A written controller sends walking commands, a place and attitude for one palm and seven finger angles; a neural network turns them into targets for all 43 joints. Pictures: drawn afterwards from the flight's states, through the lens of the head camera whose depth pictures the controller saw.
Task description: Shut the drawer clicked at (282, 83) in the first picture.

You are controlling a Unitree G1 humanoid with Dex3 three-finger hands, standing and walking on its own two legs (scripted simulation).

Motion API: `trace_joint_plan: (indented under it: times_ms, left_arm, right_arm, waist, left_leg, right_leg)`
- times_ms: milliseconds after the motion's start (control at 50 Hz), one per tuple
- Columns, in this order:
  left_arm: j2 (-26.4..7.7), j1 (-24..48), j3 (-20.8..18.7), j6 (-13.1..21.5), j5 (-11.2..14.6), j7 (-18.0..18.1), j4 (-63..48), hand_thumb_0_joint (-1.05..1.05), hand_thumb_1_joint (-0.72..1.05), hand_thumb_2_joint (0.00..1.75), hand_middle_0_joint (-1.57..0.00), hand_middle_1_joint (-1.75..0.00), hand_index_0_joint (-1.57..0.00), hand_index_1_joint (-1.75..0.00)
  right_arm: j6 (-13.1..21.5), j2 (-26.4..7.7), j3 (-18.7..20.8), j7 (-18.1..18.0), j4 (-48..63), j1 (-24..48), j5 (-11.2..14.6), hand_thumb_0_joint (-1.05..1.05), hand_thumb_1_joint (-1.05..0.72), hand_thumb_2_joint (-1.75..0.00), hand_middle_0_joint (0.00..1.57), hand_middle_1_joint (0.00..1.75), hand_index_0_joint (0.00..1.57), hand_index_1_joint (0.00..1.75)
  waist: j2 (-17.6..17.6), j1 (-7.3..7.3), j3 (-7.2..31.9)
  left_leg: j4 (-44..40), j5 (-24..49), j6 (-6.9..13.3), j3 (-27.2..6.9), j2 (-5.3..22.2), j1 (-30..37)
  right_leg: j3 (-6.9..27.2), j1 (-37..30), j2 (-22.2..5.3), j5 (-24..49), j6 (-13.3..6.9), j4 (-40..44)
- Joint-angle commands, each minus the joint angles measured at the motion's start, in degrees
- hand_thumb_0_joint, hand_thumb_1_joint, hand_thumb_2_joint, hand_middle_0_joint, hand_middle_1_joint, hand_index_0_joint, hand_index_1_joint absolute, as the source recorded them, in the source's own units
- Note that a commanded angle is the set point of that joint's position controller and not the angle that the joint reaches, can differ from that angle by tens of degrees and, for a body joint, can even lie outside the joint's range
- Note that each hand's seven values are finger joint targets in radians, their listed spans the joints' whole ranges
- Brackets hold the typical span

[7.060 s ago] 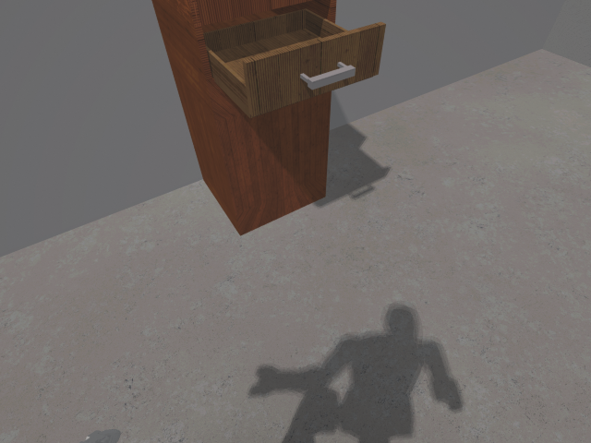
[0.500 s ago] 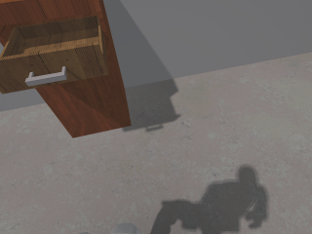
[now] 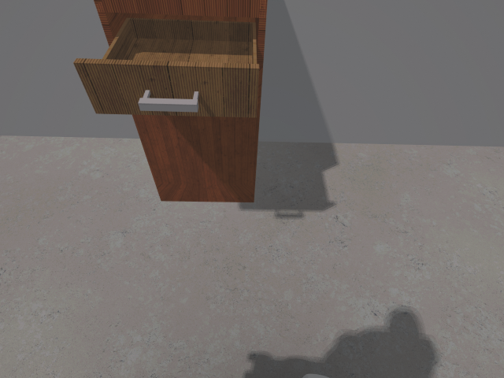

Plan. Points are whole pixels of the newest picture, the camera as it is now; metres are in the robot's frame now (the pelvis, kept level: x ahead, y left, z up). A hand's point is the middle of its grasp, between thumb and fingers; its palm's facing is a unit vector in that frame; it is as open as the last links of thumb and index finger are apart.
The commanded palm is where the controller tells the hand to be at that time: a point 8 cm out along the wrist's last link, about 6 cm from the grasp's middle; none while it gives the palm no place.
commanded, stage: take the last steps up to it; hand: left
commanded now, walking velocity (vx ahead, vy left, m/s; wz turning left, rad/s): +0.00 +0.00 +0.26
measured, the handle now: (170, 99) +0.68 +0.24 +0.03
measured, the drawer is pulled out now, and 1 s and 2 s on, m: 0.26 0.26 0.26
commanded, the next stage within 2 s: come to a stop and stand still in 1.24 s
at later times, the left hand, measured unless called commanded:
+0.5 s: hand out of the picture -0.03 +0.14 -0.16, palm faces +0.20 -0.96 -0.20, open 7.4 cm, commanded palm none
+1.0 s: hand (138, 305) +0.26 +0.25 -0.16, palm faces +0.13 -0.97 -0.20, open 7.4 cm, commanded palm none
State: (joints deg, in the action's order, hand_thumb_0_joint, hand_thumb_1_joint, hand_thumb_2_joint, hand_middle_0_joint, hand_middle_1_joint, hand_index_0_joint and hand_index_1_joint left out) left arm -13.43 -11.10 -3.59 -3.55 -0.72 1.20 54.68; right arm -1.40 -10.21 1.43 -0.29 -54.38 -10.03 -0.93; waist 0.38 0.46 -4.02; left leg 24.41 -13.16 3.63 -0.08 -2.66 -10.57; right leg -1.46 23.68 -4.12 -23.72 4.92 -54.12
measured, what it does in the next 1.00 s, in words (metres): walks ahead: right foot, then left foot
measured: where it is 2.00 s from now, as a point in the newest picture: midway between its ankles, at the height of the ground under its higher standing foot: (246, 337)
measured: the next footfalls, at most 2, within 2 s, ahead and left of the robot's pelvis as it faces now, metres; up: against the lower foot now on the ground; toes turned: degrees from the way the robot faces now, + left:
right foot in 0.16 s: +0.04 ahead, -0.13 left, +0.00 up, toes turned -1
left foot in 0.64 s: +0.17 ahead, +0.16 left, +0.00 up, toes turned +14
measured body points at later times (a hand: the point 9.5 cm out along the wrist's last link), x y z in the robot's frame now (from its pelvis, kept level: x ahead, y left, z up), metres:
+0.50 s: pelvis +0.05 -0.02 +0.00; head +0.06 -0.03 +0.45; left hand -0.04 +0.19 -0.14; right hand +0.09 -0.26 -0.16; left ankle +0.09 +0.15 -0.68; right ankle +0.00 -0.13 -0.74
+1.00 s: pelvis +0.20 +0.05 +0.00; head +0.20 +0.05 +0.45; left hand +0.26 +0.30 -0.15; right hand +0.21 -0.17 -0.16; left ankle +0.13 +0.15 -0.74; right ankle +0.31 -0.07 -0.69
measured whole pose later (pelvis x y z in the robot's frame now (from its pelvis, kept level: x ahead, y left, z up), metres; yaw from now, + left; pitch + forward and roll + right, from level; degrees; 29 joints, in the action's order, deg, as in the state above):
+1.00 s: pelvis +0.20 +0.05 +0.00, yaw +4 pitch -1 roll +2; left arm -10.8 -10.1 -4.3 -0.2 -1.5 -0.8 58.2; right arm 3.8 -8.2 2.2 -0.9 -62.1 -19.3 -1.3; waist 1.5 -0.2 -1.2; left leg 17.5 -15.3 0.9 9.7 0.0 -0.9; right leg -4.0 32.6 -7.1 -10.1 1.1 -50.4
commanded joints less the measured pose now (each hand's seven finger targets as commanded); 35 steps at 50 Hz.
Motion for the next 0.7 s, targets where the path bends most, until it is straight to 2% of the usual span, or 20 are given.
trace_joint_plan:
  times_ms: [0,40,80,100,120,140,160,180,220,240,280,440,520,560,580,600,620,640,660,680]
  left_arm:
    - [-3.1,1.2,-0.2,1.8,0.2,0.2,-4.5,0.0,0.9,0.9,-0.2,-0.3,-0.2,-0.3]
    - [-2.3,-0.7,0.0,2.3,0.3,0.3,-3.6,0.0,0.9,0.9,-0.2,-0.3,-0.2,-0.3]
    - [-1.8,-3.8,0.2,3.2,0.0,0.0,-2.0,0.0,0.9,0.9,-0.2,-0.3,-0.2,-0.3]
    - [-2.2,-6.1,0.2,3.8,-0.2,-0.1,-1.0,0.0,0.9,0.9,-0.2,-0.3,-0.2,-0.3]
    - [-4.9,-7.9,-0.3,4.5,-0.8,0.1,-0.1,0.0,0.9,0.9,-0.2,-0.3,-0.2,-0.3]
    - [-9.4,-11.2,-1.2,4.8,-1.3,0.3,0.5,0.0,0.9,0.9,-0.2,-0.3,-0.2,-0.3]
    - [-10.5,-13.3,-1.5,4.7,-0.7,0.2,0.1,0.0,0.9,0.9,-0.2,-0.3,-0.2,-0.3]
    - [-9.2,-11.9,-1.4,5.3,-0.5,0.3,0.5,0.0,0.9,0.9,-0.2,-0.3,-0.2,-0.3]
    - [-5.2,-8.1,-0.4,6.0,-0.4,0.2,0.4,0.0,0.9,0.9,-0.2,-0.3,-0.2,-0.3]
    - [-4.0,-7.3,-0.1,6.4,-0.4,0.0,0.0,0.0,0.9,0.9,-0.2,-0.3,-0.2,-0.3]
    - [-2.3,-9.1,0.2,7.1,-0.3,-0.1,0.9,0.0,0.9,0.9,-0.2,-0.3,-0.2,-0.3]
    - [-2.4,-17.3,0.2,8.2,-0.9,0.0,6.4,0.0,0.9,0.9,-0.2,-0.3,-0.2,-0.3]
    - [-3.2,-18.9,-0.1,7.6,-1.1,0.0,8.5,0.0,0.9,0.9,-0.2,-0.3,-0.2,-0.3]
    - [-3.6,-17.4,-0.4,7.2,-0.9,0.0,8.8,0.0,0.9,0.9,-0.2,-0.3,-0.2,-0.3]
    - [-3.0,-16.9,-0.4,6.9,-0.6,0.0,9.0,0.0,0.9,0.9,-0.2,-0.3,-0.2,-0.3]
    - [-0.8,-17.4,0.0,6.8,-0.4,-0.2,8.9,0.0,0.9,0.9,-0.2,-0.3,-0.2,-0.3]
    - [2.7,-19.4,0.5,6.6,0.0,-0.6,7.8,0.0,0.9,0.9,-0.2,-0.3,-0.2,-0.3]
    - [1.7,-16.1,0.5,6.6,-0.4,-0.4,5.6,0.0,0.9,0.9,-0.2,-0.3,-0.2,-0.3]
    - [1.6,-12.1,0.3,6.4,-0.4,-0.3,5.4,0.0,0.9,0.9,-0.2,-0.3,-0.2,-0.3]
    - [1.3,-9.2,0.0,6.5,-0.4,-0.7,5.3,0.0,0.9,0.9,-0.2,-0.3,-0.2,-0.3]
  right_arm:
    - [0.8,-11.3,3.5,-1.2,1.7,-3.7,-0.4,0.0,-0.9,-0.9,0.2,0.3,0.2,0.3]
    - [0.9,-10.6,3.4,-1.1,1.1,-3.5,-0.5,0.0,-0.9,-0.9,0.2,0.3,0.2,0.3]
    - [1.1,-10.0,3.2,-1.1,0.2,-3.9,-0.4,0.0,-0.9,-0.9,0.2,0.3,0.2,0.3]
    - [1.2,-8.9,3.0,-1.0,-0.1,-3.9,0.0,0.0,-0.9,-0.9,0.2,0.3,0.2,0.3]
    - [1.6,-6.3,2.5,-0.6,-0.3,-4.4,0.4,0.0,-0.9,-0.9,0.2,0.3,0.2,0.3]
    - [2.0,-3.1,1.6,-0.3,1.1,-4.3,0.6,0.0,-0.9,-0.9,0.2,0.3,0.2,0.3]
    - [1.5,-6.9,2.7,0.1,2.5,-0.4,-0.4,0.0,-0.9,-0.9,0.2,0.3,0.2,0.3]
    - [1.3,-7.4,3.1,0.5,2.2,0.7,-0.7,0.0,-0.9,-0.9,0.2,0.3,0.2,0.3]
    - [1.2,-6.7,3.6,1.3,-0.6,-2.7,-0.8,0.0,-0.9,-0.9,0.2,0.3,0.2,0.3]
    - [1.1,-5.5,3.5,1.5,-1.9,-4.9,-0.8,0.0,-0.9,-0.9,0.2,0.3,0.2,0.3]
    - [0.8,-4.2,3.4,1.5,-2.8,-6.4,-0.8,0.0,-0.9,-0.9,0.2,0.3,0.2,0.3]
    - [1.8,-2.8,2.9,2.1,-0.7,1.4,-0.5,0.0,-0.9,-0.9,0.2,0.3,0.2,0.3]
    - [3.2,-1.0,1.9,2.3,0.0,4.4,-0.2,0.0,-0.9,-0.9,0.2,0.3,0.2,0.3]
    - [4.0,-1.5,1.9,1.8,-1.5,-0.2,-0.2,0.0,-0.9,-0.9,0.2,0.3,0.2,0.3]
    - [4.5,-2.3,2.1,1.3,-3.4,-5.1,-0.4,0.0,-0.9,-0.9,0.2,0.3,0.2,0.3]
    - [5.1,-6.0,2.9,0.5,-5.8,-13.1,-0.6,0.0,-0.9,-0.9,0.2,0.3,0.2,0.3]
    - [5.2,-13.3,4.6,-0.2,-7.4,-20.4,-1.0,0.0,-0.9,-0.9,0.2,0.3,0.2,0.3]
    - [4.5,-14.8,4.7,-0.5,-7.7,-23.2,-0.6,0.0,-0.9,-0.9,0.2,0.3,0.2,0.3]
    - [4.5,-13.0,4.4,-1.2,-7.6,-20.4,-0.6,0.0,-0.9,-0.9,0.2,0.3,0.2,0.3]
    - [4.7,-9.8,3.8,-1.3,-6.5,-16.1,-0.5,0.0,-0.9,-0.9,0.2,0.3,0.2,0.3]
  waist:
    - [-8.4,-1.93,5.0]
    - [-8.5,-1.29,6.5]
    - [-6.6,-0.02,7.3]
    - [-4.7,1.17,7.0]
    - [2.8,1.99,6.1]
    - [15.9,3.2,3.5]
    - [12.9,5.25,-0.4]
    - [12.9,3.99,-3.4]
    - [6.6,0.56,-4.7]
    - [5.7,-0.48,-4.2]
    - [7.2,-0.62,-4.1]
    - [6.5,1.99,-4.4]
    - [9.6,3.3,-2.9]
    - [8.3,0.77,-1.3]
    - [6.1,-1.48,0.9]
    - [-1.1,-4.59,5.8]
    - [-16.1,-6.13,11.3]
    - [-16.5,-6.99,11.0]
    - [-14.3,-7.07,8.3]
    - [-9.2,-5.67,2.9]
  left_leg:
    - [-4.8,27.1,7.0,-14.9,15.9,5.0]
    - [-4.3,24.5,6.8,-15.8,15.5,3.9]
    - [-3.4,11.3,5.5,-16.0,13.7,0.8]
    - [-1.4,1.9,3.7,-14.7,11.6,-4.2]
    - [5.5,-6.6,0.8,-10.8,7.0,-13.0]
    - [17.5,-17.5,-2.8,-1.6,-0.2,-23.9]
    - [26.7,-20.7,-3.1,-2.8,1.8,-26.8]
    - [32.2,-15.8,-2.8,-4.3,3.4,-28.0]
    - [36.6,-7.5,-3.2,-3.1,5.5,-26.0]
    - [37.5,-3.8,-3.8,-2.1,5.8,-24.7]
    - [38.0,0.7,-4.8,-0.8,6.3,-23.8]
    - [25.8,0.9,-5.2,2.4,8.7,-26.1]
    - [14.5,-3.0,-3.7,6.0,6.4,-17.2]
    - [7.8,-0.8,-3.1,7.5,4.9,-8.0]
    - [3.1,1.3,-2.8,8.9,3.3,1.1]
    - [0.1,0.7,-1.6,3.8,7.5,13.8]
    - [-3.3,0.3,2.5,-16.4,22.9,23.4]
    - [-9.2,-2.9,6.2,-24.7,28.3,21.9]
    - [-11.5,-5.9,6.9,-23.8,28.2,17.3]
    - [-12.0,-5.0,7.3,-19.7,26.5,11.2]
  right_leg:
    - [0.0,-0.5,0.8,-1.8,-0.9,7.3]
    - [-0.2,-4.8,1.7,-0.9,-1.5,12.7]
    - [-1.6,-11.5,2.8,3.9,-2.2,21.9]
    - [-1.5,-18.5,2.1,7.9,-2.4,30.1]
    - [5.3,-26.6,-3.7,4.2,-4.2,36.5]
    - [22.2,-29.5,-17.0,-3.7,-9.7,43.0]
    - [27.9,-22.1,-22.0,-12.1,-14.4,47.4]
    - [28.7,-18.0,-20.0,-15.5,-14.8,49.3]
    - [18.3,-14.7,-15.6,-10.5,-12.4,48.1]
    - [12.6,-14.1,-13.1,-5.3,-10.9,47.3]
    - [7.2,-13.1,-11.0,0.8,-9.9,47.5]
    - [5.9,-19.2,-12.9,9.0,-13.0,46.7]
    - [3.2,-18.9,-12.5,17.0,-12.8,42.0]
    - [1.4,-16.6,-11.1,17.6,-11.6,37.3]
    - [-0.9,-13.3,-8.7,19.8,-10.3,30.8]
    - [-3.1,-8.1,-6.1,19.4,-8.8,18.0]
    - [-7.5,4.4,0.5,-2.4,-5.8,1.5]
    - [-3.4,10.3,2.3,-11.2,-6.3,-8.1]
    - [-0.4,12.9,0.1,-7.6,-6.7,-14.9]
    - [0.5,14.4,-2.2,-2.4,-6.8,-17.1]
